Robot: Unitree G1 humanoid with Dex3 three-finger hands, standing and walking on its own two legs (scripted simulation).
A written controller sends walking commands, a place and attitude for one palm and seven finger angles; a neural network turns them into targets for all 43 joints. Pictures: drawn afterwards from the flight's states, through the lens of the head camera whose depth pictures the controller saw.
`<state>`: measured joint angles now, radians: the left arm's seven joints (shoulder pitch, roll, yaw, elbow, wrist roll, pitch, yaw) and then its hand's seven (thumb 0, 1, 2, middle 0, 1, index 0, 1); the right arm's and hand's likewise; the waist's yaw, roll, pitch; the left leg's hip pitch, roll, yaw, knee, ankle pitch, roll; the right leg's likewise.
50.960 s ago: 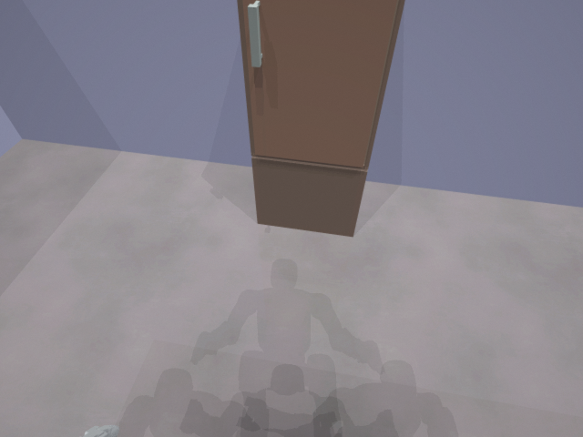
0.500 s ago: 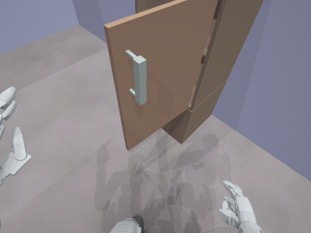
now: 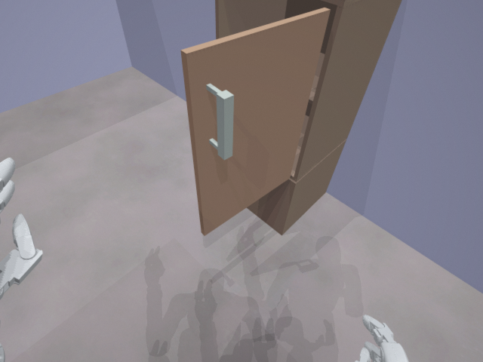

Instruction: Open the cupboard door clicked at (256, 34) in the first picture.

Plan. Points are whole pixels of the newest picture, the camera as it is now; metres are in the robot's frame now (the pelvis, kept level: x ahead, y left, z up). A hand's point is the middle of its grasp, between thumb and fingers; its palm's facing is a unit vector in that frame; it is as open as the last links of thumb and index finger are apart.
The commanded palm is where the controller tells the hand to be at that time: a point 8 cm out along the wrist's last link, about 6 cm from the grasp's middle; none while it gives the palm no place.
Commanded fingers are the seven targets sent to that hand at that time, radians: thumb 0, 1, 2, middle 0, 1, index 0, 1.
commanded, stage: stop stepping back and stand still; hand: left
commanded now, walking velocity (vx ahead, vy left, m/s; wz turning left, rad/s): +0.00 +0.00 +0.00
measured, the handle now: (218, 122) +0.55 +0.08 +0.10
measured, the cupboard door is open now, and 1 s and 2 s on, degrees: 85 85 85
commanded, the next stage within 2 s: let the arm hang, fingers relaxed in 0.44 s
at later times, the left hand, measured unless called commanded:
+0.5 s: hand (4, 290) +0.16 +0.27 +0.15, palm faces +0.42 -0.79 -0.45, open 7.4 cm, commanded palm +0.10 +0.31 +0.18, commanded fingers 0.00 0.90 0.90 -0.20 -0.30 -0.20 -0.30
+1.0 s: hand out of the picture -0.08 +0.18 -0.18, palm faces +0.06 -0.98 -0.18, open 7.2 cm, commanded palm none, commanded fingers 0.00 0.90 0.90 -0.20 -0.30 -0.20 -0.30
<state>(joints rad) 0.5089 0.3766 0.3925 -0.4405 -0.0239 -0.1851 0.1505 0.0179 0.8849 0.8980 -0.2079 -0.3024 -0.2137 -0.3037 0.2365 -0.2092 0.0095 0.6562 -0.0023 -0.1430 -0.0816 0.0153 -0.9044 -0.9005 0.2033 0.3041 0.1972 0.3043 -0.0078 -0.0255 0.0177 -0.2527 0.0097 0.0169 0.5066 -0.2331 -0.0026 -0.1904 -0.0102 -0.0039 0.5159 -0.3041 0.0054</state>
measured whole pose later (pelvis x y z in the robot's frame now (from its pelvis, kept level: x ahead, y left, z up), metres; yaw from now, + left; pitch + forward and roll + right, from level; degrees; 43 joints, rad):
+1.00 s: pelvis -0.04 +0.00 +0.00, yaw +3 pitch -2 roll -1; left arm 0.31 0.20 0.01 1.11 0.01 0.03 0.00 0.01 0.95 0.90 -0.21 -0.30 -0.21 -0.30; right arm 0.29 -0.22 -0.01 1.10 -0.03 0.04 -0.01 0.01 -0.91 -0.90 0.20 0.30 0.20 0.30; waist 0.00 -0.01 0.09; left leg -0.31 0.00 -0.04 0.49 -0.15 0.00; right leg -0.21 -0.02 -0.06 0.47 -0.23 0.00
